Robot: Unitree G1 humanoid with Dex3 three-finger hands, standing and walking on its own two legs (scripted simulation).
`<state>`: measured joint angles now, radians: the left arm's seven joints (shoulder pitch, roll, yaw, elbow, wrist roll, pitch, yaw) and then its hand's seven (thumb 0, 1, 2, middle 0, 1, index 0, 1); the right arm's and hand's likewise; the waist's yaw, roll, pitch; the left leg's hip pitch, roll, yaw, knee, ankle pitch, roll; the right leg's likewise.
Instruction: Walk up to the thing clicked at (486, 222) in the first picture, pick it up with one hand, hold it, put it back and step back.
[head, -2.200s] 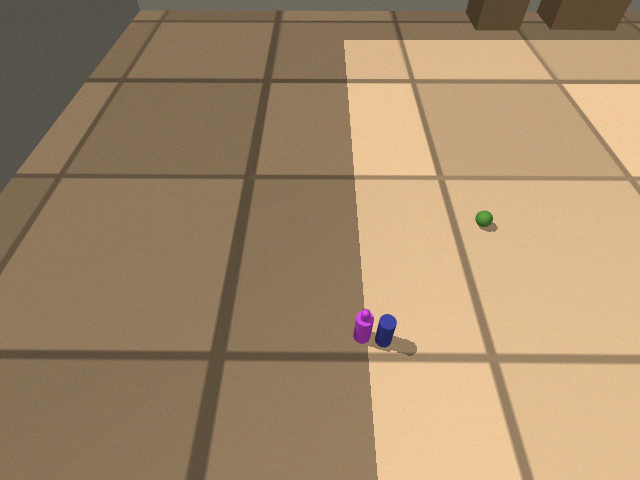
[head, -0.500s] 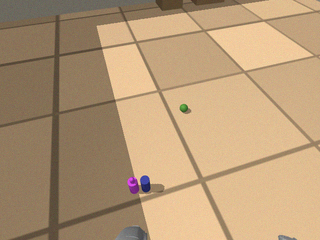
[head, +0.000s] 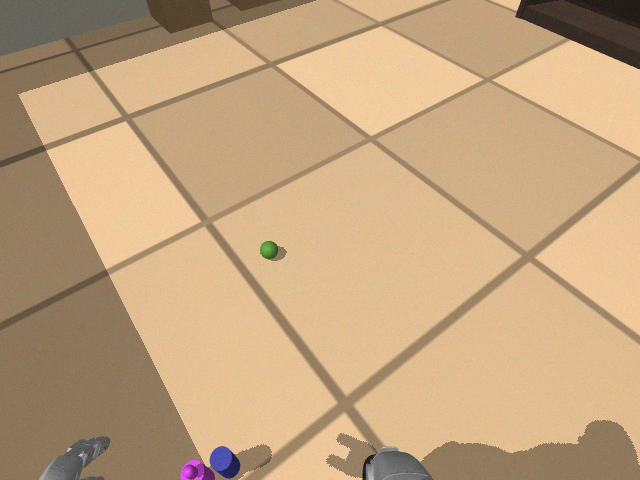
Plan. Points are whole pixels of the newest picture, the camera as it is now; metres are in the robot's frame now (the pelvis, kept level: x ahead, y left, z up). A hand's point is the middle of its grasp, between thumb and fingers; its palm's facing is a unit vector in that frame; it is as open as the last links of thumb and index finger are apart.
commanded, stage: walk up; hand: left
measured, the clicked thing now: (269, 249) +0.98 +0.16 -0.73
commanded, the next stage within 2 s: none
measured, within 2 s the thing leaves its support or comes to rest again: neither
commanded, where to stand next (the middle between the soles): +0.59 -0.03 m, yaw -5 degrees
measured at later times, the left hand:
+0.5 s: hand (154, 413) +0.25 +0.25 -0.15, palm faces -0.07 -0.93 -0.35, open 7.4 cm
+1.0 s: hand (199, 271) +0.48 +0.21 -0.12, palm faces -0.10 -0.88 -0.46, open 7.4 cm
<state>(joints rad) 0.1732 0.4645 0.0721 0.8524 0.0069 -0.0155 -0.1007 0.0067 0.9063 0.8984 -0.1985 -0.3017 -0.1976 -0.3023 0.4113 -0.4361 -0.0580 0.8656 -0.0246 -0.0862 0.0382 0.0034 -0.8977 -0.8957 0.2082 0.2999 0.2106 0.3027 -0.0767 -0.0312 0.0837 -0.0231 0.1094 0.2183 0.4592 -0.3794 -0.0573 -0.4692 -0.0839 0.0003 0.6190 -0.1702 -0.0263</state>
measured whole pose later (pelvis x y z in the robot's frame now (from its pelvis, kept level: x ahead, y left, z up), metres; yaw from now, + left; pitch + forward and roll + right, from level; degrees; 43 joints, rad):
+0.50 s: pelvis +0.21 -0.02 -0.01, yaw -4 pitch -2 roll -2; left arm 0.38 0.43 0.04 0.86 0.00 -0.07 -0.05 0.01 0.90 0.90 -0.21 -0.30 -0.20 -0.30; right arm 0.27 -0.41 -0.06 0.85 -0.04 -0.06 0.07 0.00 -0.90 -0.90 0.20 0.30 0.21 0.30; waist 0.04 0.01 0.06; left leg -0.41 0.09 0.04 0.58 -0.15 0.01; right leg -0.12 0.05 0.00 0.58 -0.42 -0.03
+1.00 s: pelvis +0.37 -0.07 -0.01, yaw -6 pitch -4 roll +1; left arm 0.29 0.41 0.06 0.87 0.01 -0.10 -0.03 0.00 0.90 0.90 -0.20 -0.30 -0.20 -0.30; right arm 0.35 -0.43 -0.05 0.87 -0.01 0.00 0.05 0.01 -0.90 -0.90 0.20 0.30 0.21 0.30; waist 0.00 0.07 0.06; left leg -0.30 0.05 0.01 0.98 -0.48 0.03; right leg -0.34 -0.03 -0.06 0.66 -0.26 -0.02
